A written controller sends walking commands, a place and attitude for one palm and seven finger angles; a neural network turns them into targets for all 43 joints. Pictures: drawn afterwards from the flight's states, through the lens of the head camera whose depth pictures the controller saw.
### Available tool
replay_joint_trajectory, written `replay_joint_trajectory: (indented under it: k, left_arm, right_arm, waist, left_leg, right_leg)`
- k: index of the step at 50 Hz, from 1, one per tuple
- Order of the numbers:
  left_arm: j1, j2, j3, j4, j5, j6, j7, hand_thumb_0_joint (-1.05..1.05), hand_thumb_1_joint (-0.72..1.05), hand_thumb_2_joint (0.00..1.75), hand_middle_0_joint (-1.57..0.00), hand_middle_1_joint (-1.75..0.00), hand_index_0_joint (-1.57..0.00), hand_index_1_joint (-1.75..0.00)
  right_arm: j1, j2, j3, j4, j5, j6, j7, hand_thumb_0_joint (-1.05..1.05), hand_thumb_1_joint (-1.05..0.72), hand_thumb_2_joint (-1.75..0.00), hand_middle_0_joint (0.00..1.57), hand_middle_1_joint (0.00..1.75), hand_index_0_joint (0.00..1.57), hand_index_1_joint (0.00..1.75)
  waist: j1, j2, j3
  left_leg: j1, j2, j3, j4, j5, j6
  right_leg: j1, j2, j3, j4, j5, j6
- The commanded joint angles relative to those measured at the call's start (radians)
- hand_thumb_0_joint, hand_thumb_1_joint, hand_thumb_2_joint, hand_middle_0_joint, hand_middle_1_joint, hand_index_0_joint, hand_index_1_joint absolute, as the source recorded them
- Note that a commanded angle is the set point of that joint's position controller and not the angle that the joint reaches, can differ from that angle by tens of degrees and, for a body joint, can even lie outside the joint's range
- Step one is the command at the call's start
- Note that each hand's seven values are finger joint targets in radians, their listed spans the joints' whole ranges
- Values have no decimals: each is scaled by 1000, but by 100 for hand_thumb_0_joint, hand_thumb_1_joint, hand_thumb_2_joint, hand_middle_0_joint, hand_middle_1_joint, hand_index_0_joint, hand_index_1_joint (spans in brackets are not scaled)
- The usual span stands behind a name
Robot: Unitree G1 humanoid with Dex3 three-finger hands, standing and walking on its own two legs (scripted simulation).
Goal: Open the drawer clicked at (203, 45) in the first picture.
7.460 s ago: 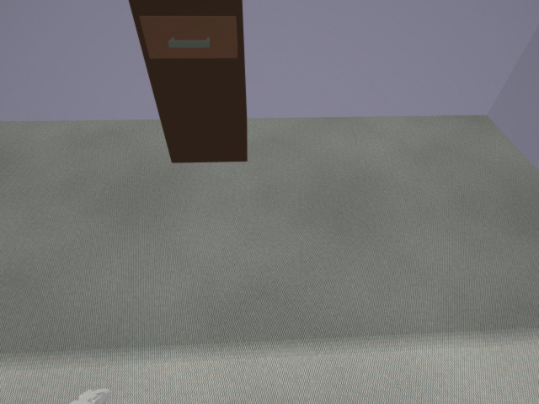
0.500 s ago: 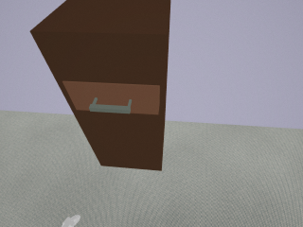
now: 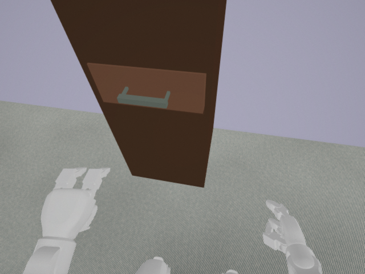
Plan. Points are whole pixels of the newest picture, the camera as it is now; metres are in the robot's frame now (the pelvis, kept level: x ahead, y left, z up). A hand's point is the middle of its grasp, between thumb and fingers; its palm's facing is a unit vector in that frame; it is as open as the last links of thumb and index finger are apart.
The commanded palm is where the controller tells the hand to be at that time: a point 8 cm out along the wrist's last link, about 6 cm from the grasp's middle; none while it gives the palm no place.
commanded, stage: raise the hand with hooked fingers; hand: left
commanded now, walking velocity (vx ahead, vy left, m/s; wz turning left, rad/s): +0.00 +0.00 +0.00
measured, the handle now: (144, 96) +0.62 +0.24 -0.02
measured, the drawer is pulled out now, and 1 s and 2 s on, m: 0.00 0.00 0.00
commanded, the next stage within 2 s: move the hooked fingers above the handle in 1.28 s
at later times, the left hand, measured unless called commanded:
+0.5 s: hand (76, 160) +0.29 +0.28 +0.08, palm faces +0.15 -0.08 -0.99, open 12.6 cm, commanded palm +0.27 +0.28 +0.14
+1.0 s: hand (75, 127) +0.34 +0.28 +0.13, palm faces +0.02 -0.07 -1.00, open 13.8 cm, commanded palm +0.31 +0.28 +0.18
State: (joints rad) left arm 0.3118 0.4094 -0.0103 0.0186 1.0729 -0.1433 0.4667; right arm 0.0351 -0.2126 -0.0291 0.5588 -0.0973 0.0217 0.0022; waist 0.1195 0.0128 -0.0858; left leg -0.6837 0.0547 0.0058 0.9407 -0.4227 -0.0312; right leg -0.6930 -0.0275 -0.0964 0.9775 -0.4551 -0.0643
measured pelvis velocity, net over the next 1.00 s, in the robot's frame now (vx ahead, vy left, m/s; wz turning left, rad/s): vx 0.03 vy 0.04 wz -0.01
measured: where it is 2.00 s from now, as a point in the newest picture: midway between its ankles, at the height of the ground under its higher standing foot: outside the picture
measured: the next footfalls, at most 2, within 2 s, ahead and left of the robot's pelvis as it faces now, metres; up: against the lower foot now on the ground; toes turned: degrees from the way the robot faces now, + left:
none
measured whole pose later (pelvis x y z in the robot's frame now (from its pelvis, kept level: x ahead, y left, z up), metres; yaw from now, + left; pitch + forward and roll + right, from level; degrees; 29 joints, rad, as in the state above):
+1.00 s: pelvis +0.03 +0.04 +0.05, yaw -1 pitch +2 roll +0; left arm -0.11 0.48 -0.05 0.10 0.94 0.01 0.06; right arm 0.13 -0.23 0.01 0.63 -0.01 0.11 -0.02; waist 0.08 0.07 -0.01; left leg -0.28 0.01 0.05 0.51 -0.27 0.01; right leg -0.28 -0.04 -0.07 0.51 -0.27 0.01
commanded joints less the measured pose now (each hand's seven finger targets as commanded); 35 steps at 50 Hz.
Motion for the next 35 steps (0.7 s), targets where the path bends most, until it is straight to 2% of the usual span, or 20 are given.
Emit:
replay_joint_trajectory:
  k: [1, 2, 3, 5, 7, 8, 10, 12, 14, 16, 17, 20, 21, 22, 24, 25, 27, 28, 31, 35]
  left_arm:
    - [-181, 122, 81, -131, -46, 64, 13, 0, 15, 58, -25, -78, -25, -78]
    - [-139, 114, 81, -77, -63, 115, -9, 0, 13, 57, -25, -80, -25, -80]
    - [-110, 115, 76, -80, -72, 155, -39, 0, 11, 56, -26, -81, -26, -81]
    - [-75, 138, 75, -104, -91, 219, -100, 0, 6, 54, -26, -84, -26, -84]
    - [-62, 158, 92, -109, -101, 238, -147, 0, 1, 52, -26, -87, -26, -87]
    - [-57, 148, 78, -139, -101, 230, -165, 0, -1, 51, -27, -88, -27, -88]
    - [-84, 157, 87, -191, -90, 191, -178, 0, -6, 49, -27, -92, -27, -92]
    - [-154, 168, 102, -233, -76, 142, -161, 0, -10, 47, -27, -94, -27, -94]
    - [-181, 167, 117, -258, -70, 89, -125, 0, -15, 45, -27, -98, -27, -98]
    - [-237, 186, 138, -285, -59, 53, -88, 0, -20, 43, -28, -100, -28, -100]
    - [-260, 192, 145, -297, -54, 50, -70, 0, -22, 42, -28, -102, -28, -102]
    - [-308, 156, 108, -271, -50, 72, -45, 0, -29, 39, -29, -107, -29, -107]
    - [-327, 161, 105, -263, -53, 87, -45, 0, -31, 38, -29, -108, -29, -108]
    - [-335, 149, 91, -240, -58, 113, -54, 0, -34, 37, -29, -110, -29, -110]
    - [-352, 138, 59, -208, -70, 162, -86, 0, -38, 35, -29, -112, -29, -112]
    - [-358, 144, 51, -198, -74, 184, -108, 0, -41, 34, -29, -114, -29, -114]
    - [-375, 154, 42, -176, -85, 227, -159, 0, -45, 32, -30, -117, -30, -117]
    - [-394, 157, 29, -167, -86, 243, -187, 0, -48, 31, -30, -118, -30, -118]
    - [-468, 193, 32, -161, -86, 253, -259, 0, -50, 30, -30, -120, -30, -120]
    - [-568, 222, 44, -171, -86, 208, -312, 0, -50, 30, -30, -120, -30, -120]
  right_arm:
    - [-31, -101, -28, -136, 21, -30, -18, 0, -90, -90, 20, 30, 20, 30]
    - [-43, -107, -22, -141, 32, -21, -19, 0, -90, -90, 20, 30, 20, 30]
    - [-42, -108, -20, -145, 45, -9, -22, 0, -90, -90, 20, 30, 20, 30]
    - [-60, -112, -8, -159, 62, 3, -34, 0, -90, -90, 20, 30, 20, 30]
    - [-69, -118, 5, -156, 66, 4, -41, 0, -90, -90, 20, 30, 20, 30]
    - [-61, -114, 7, -155, 65, 2, -42, 0, -90, -90, 20, 30, 20, 30]
    - [-45, -115, 4, -145, 57, -3, -42, 0, -90, -90, 20, 30, 20, 30]
    - [-36, -115, -2, -141, 48, -10, -44, 0, -90, -90, 20, 30, 20, 30]
    - [-11, -113, -14, -129, 40, -21, -41, 0, -90, -90, 20, 30, 20, 30]
    - [13, -117, -28, -115, 31, -24, -36, 0, -90, -90, 20, 30, 20, 30]
    - [12, -118, -31, -117, 29, -23, -34, 0, -90, -90, 20, 30, 20, 30]
    - [18, -126, -46, -104, 34, -19, -20, 0, -90, -90, 20, 30, 20, 30]
    - [17, -130, -48, -101, 38, -16, -18, 0, -90, -90, 20, 30, 20, 30]
    - [10, -132, -48, -103, 44, -12, -15, 0, -90, -90, 20, 30, 20, 30]
    - [-1, -136, -48, -101, 58, -4, -16, 0, -90, -90, 20, 30, 20, 30]
    - [-9, -138, -46, -103, 64, 1, -17, 0, -90, -90, 20, 30, 20, 30]
    - [-23, -140, -37, -107, 75, 14, -22, 0, -90, -90, 20, 30, 20, 30]
    - [-25, -137, -30, -106, 80, 21, -25, 0, -90, -90, 20, 30, 20, 30]
    - [-30, -135, -14, -111, 82, 35, -33, 0, -90, -90, 20, 30, 20, 30]
    - [-26, -124, 0, -105, 79, 42, -39, 0, -90, -90, 20, 30, 20, 30]
  waist:
    - [-87, -46, -214]
    - [-77, -64, -220]
    - [-53, -76, -234]
    - [-24, -122, -238]
    - [-20, -145, -207]
    - [-15, -132, -187]
    - [-21, -96, -160]
    - [-33, -67, -146]
    - [-40, 3, -154]
    - [-50, 44, -202]
    - [-51, 58, -215]
    - [-68, 104, -217]
    - [-64, 116, -228]
    - [-69, 95, -220]
    - [-62, 54, -206]
    - [-56, 53, -205]
    - [-51, 10, -203]
    - [-50, -8, -176]
    - [-46, -23, -148]
    - [-47, 38, -143]
  left_leg:
    - [127, -104, 11, -112, 130, 70]
    - [117, -101, 17, -143, 138, 66]
    - [125, -101, 25, -175, 159, 62]
    - [133, -103, 37, -228, 187, 59]
    - [146, -96, 37, -267, 199, 59]
    - [162, -94, 39, -282, 205, 61]
    - [202, -89, 34, -307, 225, 62]
    - [240, -84, 27, -317, 222, 64]
    - [292, -85, 23, -315, 229, 63]
    - [347, -81, 19, -300, 282, 59]
    - [354, -80, 15, -296, 298, 57]
    - [395, -69, 7, -294, 343, 48]
    - [399, -66, 4, -303, 362, 45]
    - [393, -63, -2, -310, 374, 43]
    - [390, -60, -4, -339, 376, 45]
    - [396, -57, -3, -355, 388, 45]
    - [404, -57, -4, -379, 410, 46]
    - [406, -56, -3, -397, 403, 45]
    - [426, -59, 1, -431, 394, 50]
    - [475, -62, 4, -451, 428, 50]
  right_leg:
    - [152, 15, 194, -300, 160, 34]
    - [197, 16, 181, -303, 186, 37]
    - [251, 17, 176, -311, 221, 39]
    - [357, 8, 187, -340, 270, 46]
    - [391, 7, 171, -348, 287, 46]
    - [393, 4, 162, -354, 295, 48]
    - [383, 7, 136, -359, 312, 43]
    - [350, 13, 113, -367, 275, 38]
    - [315, 17, 101, -366, 254, 30]
    - [283, 25, 92, -348, 281, 22]
    - [277, 27, 82, -340, 275, 19]
    - [228, 34, 61, -324, 284, 15]
    - [240, 35, 55, -320, 295, 14]
    - [252, 38, 46, -322, 300, 15]
    - [292, 37, 40, -336, 320, 20]
    - [314, 37, 44, -348, 330, 20]
    - [361, 38, 44, -367, 348, 23]
    - [372, 37, 44, -381, 345, 26]
    - [409, 38, 46, -417, 342, 27]
    - [436, 40, 48, -450, 361, 24]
